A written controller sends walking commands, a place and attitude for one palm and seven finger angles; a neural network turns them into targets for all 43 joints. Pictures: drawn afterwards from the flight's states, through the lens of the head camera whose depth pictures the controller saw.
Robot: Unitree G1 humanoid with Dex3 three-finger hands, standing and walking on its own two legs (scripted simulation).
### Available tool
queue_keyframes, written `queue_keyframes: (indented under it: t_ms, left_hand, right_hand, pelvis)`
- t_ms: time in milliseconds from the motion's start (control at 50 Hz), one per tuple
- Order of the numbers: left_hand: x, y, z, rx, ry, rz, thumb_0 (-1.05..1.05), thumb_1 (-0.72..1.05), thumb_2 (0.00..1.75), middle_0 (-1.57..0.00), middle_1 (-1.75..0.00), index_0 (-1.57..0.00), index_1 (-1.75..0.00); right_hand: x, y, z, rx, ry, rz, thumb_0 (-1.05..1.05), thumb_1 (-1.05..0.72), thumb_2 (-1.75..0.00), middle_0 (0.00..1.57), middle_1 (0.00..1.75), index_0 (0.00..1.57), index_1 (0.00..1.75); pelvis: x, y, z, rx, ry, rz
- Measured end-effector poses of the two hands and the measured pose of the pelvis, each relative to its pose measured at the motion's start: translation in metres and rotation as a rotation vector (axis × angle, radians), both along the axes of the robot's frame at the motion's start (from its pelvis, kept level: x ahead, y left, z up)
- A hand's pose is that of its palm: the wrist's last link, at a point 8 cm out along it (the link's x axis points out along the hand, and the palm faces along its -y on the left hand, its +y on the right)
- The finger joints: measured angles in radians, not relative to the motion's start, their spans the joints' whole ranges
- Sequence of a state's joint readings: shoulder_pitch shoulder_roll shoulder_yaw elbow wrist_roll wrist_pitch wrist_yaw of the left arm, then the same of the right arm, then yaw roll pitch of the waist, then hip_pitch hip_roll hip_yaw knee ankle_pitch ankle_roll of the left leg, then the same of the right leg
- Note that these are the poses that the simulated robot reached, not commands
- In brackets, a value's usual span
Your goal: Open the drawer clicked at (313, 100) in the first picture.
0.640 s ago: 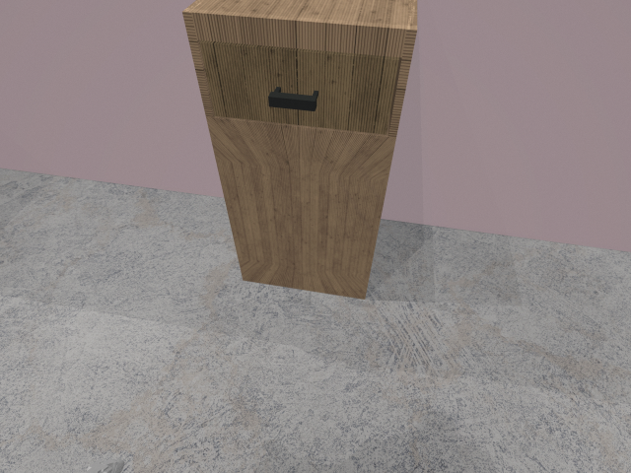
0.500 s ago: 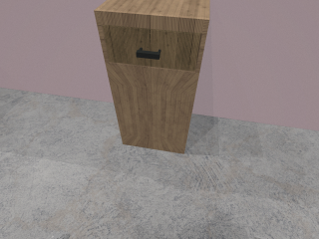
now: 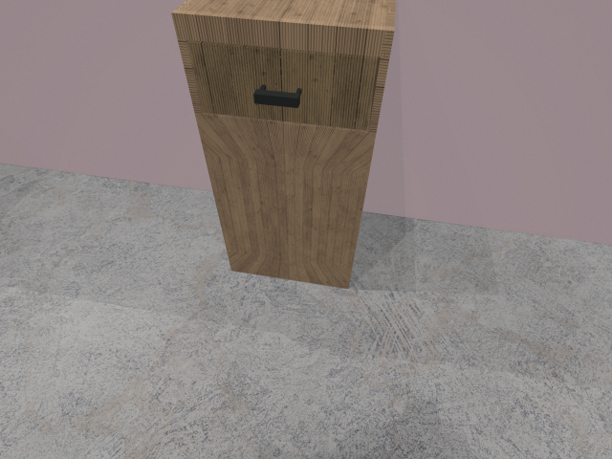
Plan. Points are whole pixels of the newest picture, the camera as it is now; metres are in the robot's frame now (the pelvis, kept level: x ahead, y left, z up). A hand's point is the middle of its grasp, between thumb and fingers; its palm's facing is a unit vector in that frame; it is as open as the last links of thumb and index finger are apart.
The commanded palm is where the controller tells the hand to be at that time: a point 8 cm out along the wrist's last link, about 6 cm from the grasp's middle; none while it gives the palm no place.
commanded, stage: stand and wait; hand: left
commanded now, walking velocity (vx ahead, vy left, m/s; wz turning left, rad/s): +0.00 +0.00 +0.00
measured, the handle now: (279, 94) +0.87 +0.12 +0.04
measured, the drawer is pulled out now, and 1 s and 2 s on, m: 0.00 0.00 0.00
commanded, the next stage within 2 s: look at it before walking up in 0.18 s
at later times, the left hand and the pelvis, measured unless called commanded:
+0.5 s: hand out of the picture +0.08 +0.24 -0.15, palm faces -0.02 -0.94 -0.34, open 7.4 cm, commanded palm none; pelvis +0.00 +0.00 +0.00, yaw +0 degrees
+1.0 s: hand out of the picture +0.07 +0.24 -0.15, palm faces -0.02 -0.94 -0.34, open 7.4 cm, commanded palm none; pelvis +0.00 -0.01 +0.00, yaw +0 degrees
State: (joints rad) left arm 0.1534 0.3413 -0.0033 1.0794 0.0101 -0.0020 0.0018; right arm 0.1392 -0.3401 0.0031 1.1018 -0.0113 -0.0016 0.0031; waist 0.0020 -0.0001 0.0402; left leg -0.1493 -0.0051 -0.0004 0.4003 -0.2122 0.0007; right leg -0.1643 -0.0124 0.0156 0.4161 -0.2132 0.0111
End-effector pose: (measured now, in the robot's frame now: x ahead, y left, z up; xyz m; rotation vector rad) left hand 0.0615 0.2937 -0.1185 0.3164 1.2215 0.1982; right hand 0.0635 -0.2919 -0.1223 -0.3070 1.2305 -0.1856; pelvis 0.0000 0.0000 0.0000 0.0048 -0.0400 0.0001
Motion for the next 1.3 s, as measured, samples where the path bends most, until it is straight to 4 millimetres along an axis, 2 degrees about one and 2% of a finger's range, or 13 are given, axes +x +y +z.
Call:
queue_keyframes:
  t_ms: [160,460,1040,1160,1300]
  left_hand:
    - [0.003,-0.002,0.002,0.003,-0.006,-0.006,0.01,0.91,0.90,-0.21,-0.30,-0.20,-0.30]
    - [0.012,-0.008,0.003,-0.007,-0.032,-0.012,0.01,0.90,0.90,-0.21,-0.30,-0.20,-0.30]
    - [0.006,-0.006,0.003,0.000,0.000,-0.002,0.01,0.90,0.90,-0.21,-0.30,-0.20,-0.30]
    - [0.007,-0.014,-0.001,-0.006,0.016,-0.016,0.01,0.91,0.90,-0.21,-0.30,-0.20,-0.30]
    - [0.000,-0.041,-0.015,-0.076,0.048,-0.028,0.00,0.91,0.90,-0.20,-0.30,-0.20,-0.30]
  right_hand:
    - [-0.004,-0.001,-0.001,0.007,0.007,-0.003,0.00,-0.91,-0.90,0.21,0.30,0.21,0.30]
    - [0.010,0.000,0.001,0.012,-0.028,0.007,0.00,-0.91,-0.90,0.21,0.30,0.21,0.30]
    - [0.013,-0.003,0.002,0.004,-0.024,0.006,0.00,-0.91,-0.90,0.21,0.30,0.21,0.30]
    - [0.005,0.001,-0.002,0.016,-0.035,-0.029,0.00,-0.91,-0.90,0.21,0.30,0.20,0.30]
    - [-0.026,0.022,-0.018,0.081,0.030,-0.075,0.00,-0.91,-0.90,0.20,0.30,0.20,0.30]
  pelvis:
    - [-0.001,-0.002,0.001,0.000,0.003,-0.001]
    - [0.000,-0.004,0.002,0.001,0.003,-0.002]
    - [0.003,-0.006,0.003,0.000,0.002,-0.013]
    - [0.001,-0.006,0.000,0.002,0.007,-0.043]
    - [0.009,-0.008,-0.004,0.003,0.012,-0.063]
